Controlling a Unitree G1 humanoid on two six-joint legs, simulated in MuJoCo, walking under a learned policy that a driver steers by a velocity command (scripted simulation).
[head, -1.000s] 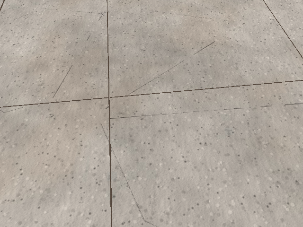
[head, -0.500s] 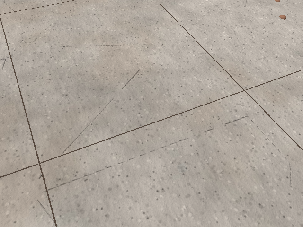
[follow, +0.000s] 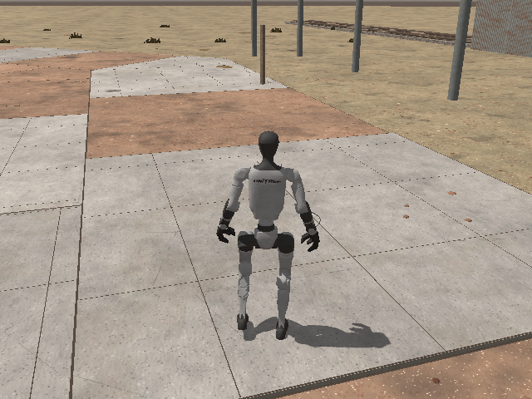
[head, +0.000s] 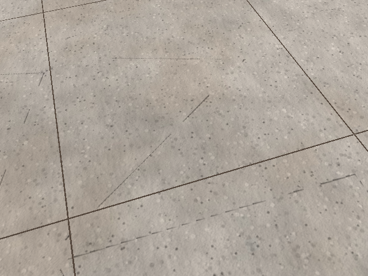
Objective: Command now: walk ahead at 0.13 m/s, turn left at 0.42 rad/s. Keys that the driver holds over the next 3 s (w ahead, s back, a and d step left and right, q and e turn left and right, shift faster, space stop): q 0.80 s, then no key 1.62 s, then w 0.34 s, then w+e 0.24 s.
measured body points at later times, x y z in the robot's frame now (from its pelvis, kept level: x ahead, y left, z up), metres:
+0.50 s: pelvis +0.06 +0.04 +0.00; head +0.10 +0.08 +0.45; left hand +0.14 +0.36 -0.12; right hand +0.28 -0.19 -0.08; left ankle +0.07 +0.14 -0.74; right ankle +0.11 -0.11 -0.69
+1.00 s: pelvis +0.06 +0.01 +0.00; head +0.10 +0.02 +0.45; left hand +0.02 +0.32 -0.11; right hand +0.34 -0.14 -0.10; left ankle -0.02 +0.13 -0.71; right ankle +0.13 -0.09 -0.74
